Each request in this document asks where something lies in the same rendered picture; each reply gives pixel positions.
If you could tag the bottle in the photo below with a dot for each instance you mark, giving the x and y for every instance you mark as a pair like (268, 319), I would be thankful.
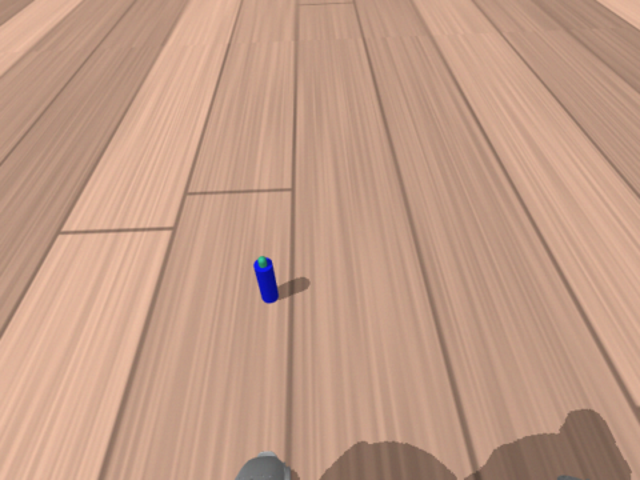
(266, 279)

